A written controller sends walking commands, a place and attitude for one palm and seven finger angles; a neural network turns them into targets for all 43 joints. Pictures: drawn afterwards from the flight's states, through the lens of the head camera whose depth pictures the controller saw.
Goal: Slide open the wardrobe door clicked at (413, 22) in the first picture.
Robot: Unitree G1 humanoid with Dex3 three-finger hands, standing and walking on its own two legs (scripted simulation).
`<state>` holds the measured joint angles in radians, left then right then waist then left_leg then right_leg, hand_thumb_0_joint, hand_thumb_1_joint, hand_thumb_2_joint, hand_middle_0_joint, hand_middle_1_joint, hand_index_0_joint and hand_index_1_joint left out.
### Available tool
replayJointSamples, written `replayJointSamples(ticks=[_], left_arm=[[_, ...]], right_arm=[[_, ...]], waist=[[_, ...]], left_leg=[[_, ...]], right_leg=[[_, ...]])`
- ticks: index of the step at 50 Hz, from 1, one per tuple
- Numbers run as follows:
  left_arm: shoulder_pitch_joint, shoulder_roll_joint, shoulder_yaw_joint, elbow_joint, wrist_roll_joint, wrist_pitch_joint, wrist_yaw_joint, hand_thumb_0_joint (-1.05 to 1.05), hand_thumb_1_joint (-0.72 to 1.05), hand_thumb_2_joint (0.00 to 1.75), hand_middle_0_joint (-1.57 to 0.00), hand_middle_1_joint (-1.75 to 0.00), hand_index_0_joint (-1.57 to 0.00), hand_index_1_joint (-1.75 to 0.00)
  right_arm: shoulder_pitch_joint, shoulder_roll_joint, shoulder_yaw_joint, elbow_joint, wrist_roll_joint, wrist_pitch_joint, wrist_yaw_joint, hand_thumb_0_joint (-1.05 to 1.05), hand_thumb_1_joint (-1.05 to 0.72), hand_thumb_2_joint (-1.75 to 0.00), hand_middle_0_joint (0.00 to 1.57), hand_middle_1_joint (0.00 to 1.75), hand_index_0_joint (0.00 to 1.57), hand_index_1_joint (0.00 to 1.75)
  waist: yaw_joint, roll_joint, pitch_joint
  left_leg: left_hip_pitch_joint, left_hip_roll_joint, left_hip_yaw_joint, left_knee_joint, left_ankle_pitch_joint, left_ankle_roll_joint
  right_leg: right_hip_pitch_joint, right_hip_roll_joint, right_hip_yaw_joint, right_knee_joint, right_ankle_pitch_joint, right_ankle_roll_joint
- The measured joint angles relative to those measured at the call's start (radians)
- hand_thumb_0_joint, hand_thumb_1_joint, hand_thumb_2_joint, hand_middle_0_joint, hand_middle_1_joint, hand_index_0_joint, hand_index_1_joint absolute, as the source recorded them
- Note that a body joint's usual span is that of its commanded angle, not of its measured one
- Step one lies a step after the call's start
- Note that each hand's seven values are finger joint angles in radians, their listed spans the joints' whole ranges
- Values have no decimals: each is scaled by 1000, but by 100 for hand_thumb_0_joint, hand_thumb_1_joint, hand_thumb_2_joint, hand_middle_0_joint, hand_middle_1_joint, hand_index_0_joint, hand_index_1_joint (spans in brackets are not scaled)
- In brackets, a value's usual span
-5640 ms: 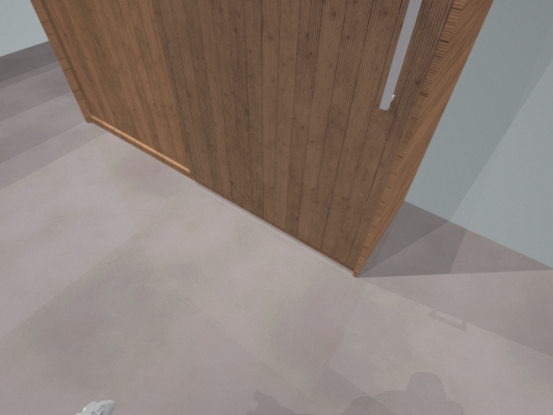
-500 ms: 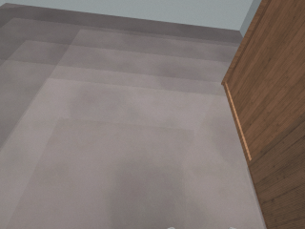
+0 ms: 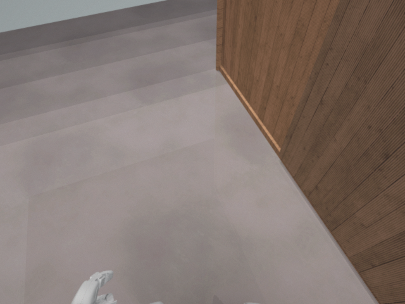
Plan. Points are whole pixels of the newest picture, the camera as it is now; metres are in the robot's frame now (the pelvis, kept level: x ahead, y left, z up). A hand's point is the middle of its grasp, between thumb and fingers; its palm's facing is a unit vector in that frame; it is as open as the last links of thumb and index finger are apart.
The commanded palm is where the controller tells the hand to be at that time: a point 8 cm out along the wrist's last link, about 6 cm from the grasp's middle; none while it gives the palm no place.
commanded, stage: turn to face it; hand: right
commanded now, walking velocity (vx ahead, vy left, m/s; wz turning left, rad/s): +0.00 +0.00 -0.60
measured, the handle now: out of the picture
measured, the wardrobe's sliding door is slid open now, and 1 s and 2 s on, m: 0.00 0.00 0.00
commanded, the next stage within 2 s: take the last steps up to it in 1.82 s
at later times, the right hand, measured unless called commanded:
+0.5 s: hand out of the picture +0.13 -0.20 -0.12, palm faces +0.25 +0.92 -0.30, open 7.4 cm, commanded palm none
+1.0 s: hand out of the picture -0.10 -0.20 -0.18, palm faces +0.61 +0.75 -0.26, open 7.4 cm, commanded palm none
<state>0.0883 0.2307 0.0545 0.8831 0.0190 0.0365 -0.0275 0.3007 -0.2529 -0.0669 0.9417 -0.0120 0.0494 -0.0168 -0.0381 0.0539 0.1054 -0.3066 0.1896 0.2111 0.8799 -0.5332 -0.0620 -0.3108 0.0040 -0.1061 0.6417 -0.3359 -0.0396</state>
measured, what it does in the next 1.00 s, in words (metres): steps on the spot, turning right: left foot, then right foot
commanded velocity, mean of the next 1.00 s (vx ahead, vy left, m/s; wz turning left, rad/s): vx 0.00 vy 0.00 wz -0.60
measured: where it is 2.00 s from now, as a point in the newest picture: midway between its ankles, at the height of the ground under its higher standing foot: outside the picture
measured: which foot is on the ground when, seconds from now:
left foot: up 0.00-0.44, down 0.46-0.94, up 0.96-1.00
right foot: down 0.00-0.46, up 0.48-0.92, down 0.94-1.00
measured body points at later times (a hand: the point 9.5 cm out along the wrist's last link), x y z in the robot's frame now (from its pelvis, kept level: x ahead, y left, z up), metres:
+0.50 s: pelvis +0.03 +0.03 +0.01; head +0.07 +0.05 +0.46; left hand +0.12 +0.27 -0.15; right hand +0.11 -0.25 -0.10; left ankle +0.06 +0.14 -0.72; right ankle -0.01 -0.09 -0.71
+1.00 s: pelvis +0.01 +0.00 +0.00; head +0.03 -0.05 +0.45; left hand +0.27 +0.14 -0.12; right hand -0.13 -0.24 -0.16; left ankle +0.05 +0.14 -0.69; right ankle -0.03 -0.09 -0.72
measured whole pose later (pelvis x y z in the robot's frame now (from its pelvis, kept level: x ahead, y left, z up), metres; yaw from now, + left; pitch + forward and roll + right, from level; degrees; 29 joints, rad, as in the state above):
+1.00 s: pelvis +0.01 +0.00 +0.00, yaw -36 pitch +0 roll +0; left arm 0.12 0.25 0.06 0.88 0.02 0.03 -0.03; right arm 0.26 -0.28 -0.07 0.92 -0.01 0.07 -0.02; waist -0.03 0.07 0.10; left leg -0.34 0.18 0.17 0.92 -0.55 -0.08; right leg -0.33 0.00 -0.09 0.67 -0.34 -0.04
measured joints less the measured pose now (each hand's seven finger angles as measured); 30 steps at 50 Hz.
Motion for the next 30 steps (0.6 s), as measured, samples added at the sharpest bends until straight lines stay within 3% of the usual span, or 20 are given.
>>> replayJointSamples(ticks=[4,8,15,21,23,25,27,30], left_arm=[[17,-9,-9,-7,0,-13,17,0,90,90,-20,-30,-20,-30],[46,-11,-12,5,2,-11,23,0,90,90,-20,-30,-21,-30],[111,-23,-5,23,5,-9,22,0,90,90,-20,-30,-21,-30],[158,-12,10,40,10,4,24,1,90,90,-20,-30,-21,-30],[175,-4,17,46,5,10,24,1,90,90,-20,-30,-21,-30],[176,12,29,57,-1,17,24,1,90,90,-20,-30,-21,-30],[180,24,40,61,3,30,23,1,90,90,-20,-30,-21,-30],[175,39,48,68,9,43,12,1,90,90,-20,-30,-20,-30]], right_arm=[[-46,-14,-12,3,0,22,-2,1,-91,-90,20,30,20,30],[-98,-15,-14,-32,-1,9,7,1,-91,-90,20,30,20,30],[-169,-6,-8,-73,1,4,3,1,-91,-90,20,30,20,30],[-210,23,11,-103,11,-7,-1,1,-91,-90,20,30,20,30],[-207,31,22,-116,14,-23,0,1,-91,-90,20,30,20,30],[-204,49,33,-116,6,-40,-3,1,-91,-90,20,30,20,30],[-186,64,45,-117,3,-43,-2,1,-90,-90,20,30,20,30],[-151,78,48,-108,3,-39,-5,1,-90,-90,20,30,20,30]], waist=[[12,-14,-11],[24,-29,-24],[59,-41,-47],[93,-80,-46],[95,-88,-53],[95,-118,-47],[99,-125,-51],[93,-120,-55]], left_leg=[[-126,-53,-115,245,23,-21],[-189,-66,-176,270,131,-35],[-178,-94,-221,140,154,-50],[-76,-149,-216,-122,133,-35],[-3,-158,-206,-290,240,-26],[14,-165,-175,-302,250,34],[29,-145,-145,-295,222,71],[69,-119,-116,-334,225,77]], right_leg=[[32,8,46,-53,12,-13],[66,27,93,-135,62,-21],[77,60,165,-180,90,-17],[48,77,235,-134,73,10],[26,91,255,-91,52,26],[-22,84,251,41,-46,48],[-95,86,210,255,-141,67],[-165,51,155,480,-102,91]])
